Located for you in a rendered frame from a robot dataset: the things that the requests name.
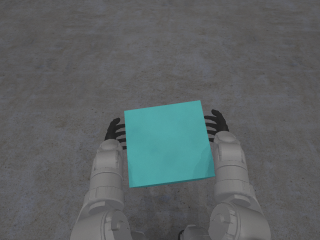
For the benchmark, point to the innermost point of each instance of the robot right forearm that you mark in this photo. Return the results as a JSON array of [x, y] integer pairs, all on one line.
[[231, 173]]

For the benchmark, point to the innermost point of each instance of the robot right upper arm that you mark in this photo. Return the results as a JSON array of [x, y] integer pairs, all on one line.
[[231, 221]]

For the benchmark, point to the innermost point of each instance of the robot left forearm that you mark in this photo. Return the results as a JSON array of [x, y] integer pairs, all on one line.
[[106, 181]]

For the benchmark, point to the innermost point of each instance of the robot left upper arm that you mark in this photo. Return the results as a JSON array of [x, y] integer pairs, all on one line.
[[110, 224]]

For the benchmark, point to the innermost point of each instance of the carton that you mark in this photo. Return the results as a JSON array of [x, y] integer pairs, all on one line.
[[167, 144]]

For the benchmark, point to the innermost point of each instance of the robot right hand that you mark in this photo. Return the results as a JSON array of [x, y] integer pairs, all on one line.
[[219, 126]]

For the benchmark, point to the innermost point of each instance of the robot right thigh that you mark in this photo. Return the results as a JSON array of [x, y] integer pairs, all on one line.
[[195, 233]]

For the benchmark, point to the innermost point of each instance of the robot left hand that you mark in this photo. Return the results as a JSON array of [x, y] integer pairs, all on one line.
[[112, 134]]

